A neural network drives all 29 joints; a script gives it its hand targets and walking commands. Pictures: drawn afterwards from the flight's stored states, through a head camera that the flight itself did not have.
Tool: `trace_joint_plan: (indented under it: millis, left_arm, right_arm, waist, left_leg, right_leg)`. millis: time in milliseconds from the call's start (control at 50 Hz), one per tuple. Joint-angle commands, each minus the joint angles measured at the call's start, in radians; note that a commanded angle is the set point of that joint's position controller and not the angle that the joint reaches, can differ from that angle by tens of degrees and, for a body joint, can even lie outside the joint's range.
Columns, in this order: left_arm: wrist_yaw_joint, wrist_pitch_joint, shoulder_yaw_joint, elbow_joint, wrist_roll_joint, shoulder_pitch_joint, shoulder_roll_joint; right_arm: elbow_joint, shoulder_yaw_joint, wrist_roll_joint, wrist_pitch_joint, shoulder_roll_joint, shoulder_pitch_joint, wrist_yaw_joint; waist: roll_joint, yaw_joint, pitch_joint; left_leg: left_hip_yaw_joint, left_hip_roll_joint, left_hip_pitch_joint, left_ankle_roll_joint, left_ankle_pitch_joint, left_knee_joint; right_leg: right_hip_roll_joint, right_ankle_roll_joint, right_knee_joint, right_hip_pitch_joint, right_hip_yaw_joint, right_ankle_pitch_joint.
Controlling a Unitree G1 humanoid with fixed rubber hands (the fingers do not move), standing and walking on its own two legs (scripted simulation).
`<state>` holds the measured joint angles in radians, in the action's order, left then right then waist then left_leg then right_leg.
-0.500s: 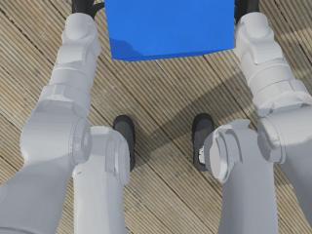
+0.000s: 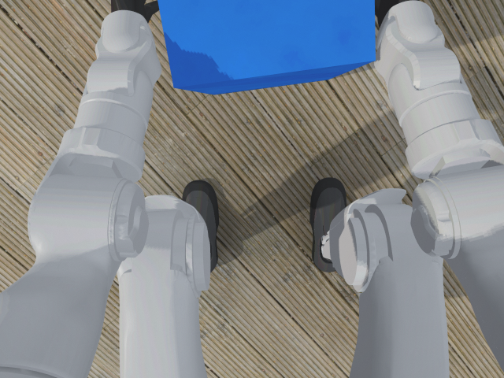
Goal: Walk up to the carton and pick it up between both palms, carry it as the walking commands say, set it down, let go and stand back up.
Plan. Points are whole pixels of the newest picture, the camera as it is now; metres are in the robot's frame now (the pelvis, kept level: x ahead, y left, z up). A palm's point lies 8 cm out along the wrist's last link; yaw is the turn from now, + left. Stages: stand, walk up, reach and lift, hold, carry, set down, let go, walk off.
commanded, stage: reach and lift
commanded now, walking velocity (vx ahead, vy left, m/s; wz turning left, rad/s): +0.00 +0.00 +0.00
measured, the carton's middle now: (263, 10) +0.55 +0.01 -0.26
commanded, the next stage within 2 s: none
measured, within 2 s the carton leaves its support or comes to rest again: neither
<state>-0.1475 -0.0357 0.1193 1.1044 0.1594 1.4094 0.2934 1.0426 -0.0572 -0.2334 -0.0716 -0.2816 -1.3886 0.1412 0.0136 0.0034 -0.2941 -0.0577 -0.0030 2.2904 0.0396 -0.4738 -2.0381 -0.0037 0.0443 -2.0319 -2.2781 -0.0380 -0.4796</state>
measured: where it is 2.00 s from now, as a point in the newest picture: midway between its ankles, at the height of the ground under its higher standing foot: (264, 241)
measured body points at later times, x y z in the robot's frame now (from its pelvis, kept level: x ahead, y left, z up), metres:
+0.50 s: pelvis -0.02 +0.00 +0.01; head +0.34 +0.01 +0.26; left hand +0.54 +0.18 -0.15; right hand +0.55 -0.13 -0.14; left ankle +0.13 +0.13 -0.36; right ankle +0.13 -0.14 -0.36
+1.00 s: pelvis -0.03 +0.00 +0.02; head +0.31 +0.02 +0.30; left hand +0.54 +0.18 -0.09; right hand +0.54 -0.13 -0.08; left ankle +0.13 +0.13 -0.36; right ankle +0.13 -0.13 -0.36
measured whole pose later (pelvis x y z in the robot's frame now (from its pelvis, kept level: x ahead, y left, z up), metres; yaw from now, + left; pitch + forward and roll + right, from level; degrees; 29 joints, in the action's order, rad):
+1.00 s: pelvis -0.03 +0.00 +0.02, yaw +1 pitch +22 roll -2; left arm -0.16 -0.31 0.12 0.96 0.13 1.49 0.32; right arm 0.76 -0.35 0.00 -0.35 -0.18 -1.39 0.12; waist 0.00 0.00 -0.52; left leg -0.07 -0.03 1.96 0.04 -0.47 -2.04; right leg 0.00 0.04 -2.03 -1.93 -0.04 -0.50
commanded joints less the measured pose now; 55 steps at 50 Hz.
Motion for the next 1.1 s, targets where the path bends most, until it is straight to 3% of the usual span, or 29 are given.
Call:
trace_joint_plan:
  millis: [0, 80, 200, 360, 460, 600, 700, 820, 920, 1080]
  left_arm:
    - [0.230, -0.033, -0.274, -0.373, 0.031, 0.602, -0.837]
    - [0.234, -0.043, -0.323, -0.473, 0.073, 0.720, -0.870]
    - [0.270, -0.094, -0.321, -0.390, 0.059, 0.736, -0.929]
    - [0.298, -0.118, -0.291, -0.457, 0.062, 0.795, -0.993]
    - [0.309, -0.130, -0.281, -0.483, 0.059, 0.810, -1.007]
    - [0.318, -0.157, -0.292, -0.539, 0.058, 0.828, -1.055]
    - [0.323, -0.188, -0.280, -0.517, 0.035, 0.795, -1.091]
    - [0.327, -0.224, -0.278, -0.550, 0.033, 0.782, -1.159]
    - [0.332, -0.255, -0.238, -0.510, 0.001, 0.740, -1.199]
    - [0.330, -0.290, -0.242, -0.542, 0.004, 0.705, -1.284]
  right_arm:
    - [-0.369, 0.270, -0.030, 0.015, 0.876, -0.667, -0.204]
    - [-0.380, 0.253, -0.017, -0.014, 0.905, -0.684, -0.210]
    - [-0.265, 0.206, 0.061, -0.084, 0.958, -0.658, -0.247]
    - [-0.371, 0.219, 0.074, -0.119, 1.052, -0.712, -0.282]
    - [-0.346, 0.208, 0.092, -0.151, 1.117, -0.671, -0.296]
    - [-0.396, 0.202, 0.102, -0.181, 1.157, -0.673, -0.316]
    - [-0.404, 0.187, 0.119, -0.205, 1.170, -0.677, -0.329]
    - [-0.447, 0.186, 0.134, -0.239, 1.198, -0.679, -0.342]
    - [-0.433, 0.152, 0.173, -0.268, 1.216, -0.660, -0.359]
    - [-0.510, 0.182, 0.165, -0.300, 1.253, -0.684, -0.371]
  waist:
    - [-0.032, -0.087, 1.655]
    - [-0.063, -0.041, 1.777]
    - [-0.089, -0.007, 1.662]
    - [-0.038, -0.015, 1.781]
    - [-0.013, -0.014, 1.820]
    - [-0.026, -0.008, 1.915]
    - [-0.048, -0.011, 1.907]
    - [-0.059, 0.006, 2.001]
    - [-0.062, 0.020, 1.956]
    - [-0.056, 0.037, 2.090]
  left_leg:
    - [0.157, -0.099, -0.795, -0.023, 0.297, 0.062]
    - [0.160, -0.104, -0.883, -0.013, 0.273, 0.077]
    - [0.168, -0.102, -0.848, -0.010, 0.135, 0.110]
    - [0.177, -0.116, -0.856, -0.021, 0.168, 0.119]
    - [0.185, -0.117, -0.855, -0.021, 0.160, 0.127]
    - [0.186, -0.120, -0.913, -0.018, 0.171, 0.140]
    - [0.186, -0.123, -0.933, -0.017, 0.129, 0.165]
    - [0.187, -0.135, -0.983, -0.013, 0.117, 0.196]
    - [0.182, -0.139, -0.981, -0.012, 0.063, 0.230]
    - [0.168, -0.152, -1.105, -0.008, 0.108, 0.264]
  right_leg:
    - [0.138, -0.005, 0.024, 0.709, 0.139, 0.284]
    - [0.138, -0.021, 0.035, 0.762, 0.150, 0.268]
    - [0.128, -0.034, 0.065, 0.756, 0.156, 0.139]
    - [0.132, -0.031, 0.093, 0.845, 0.157, 0.160]
    - [0.137, -0.028, 0.110, 0.868, 0.158, 0.159]
    - [0.142, -0.029, 0.122, 0.885, 0.160, 0.162]
    - [0.141, -0.032, 0.142, 0.857, 0.164, 0.107]
    - [0.145, -0.038, 0.173, 0.888, 0.168, 0.088]
    - [0.146, -0.040, 0.203, 0.849, 0.172, 0.029]
    - [0.158, -0.038, 0.249, 0.910, 0.174, 0.056]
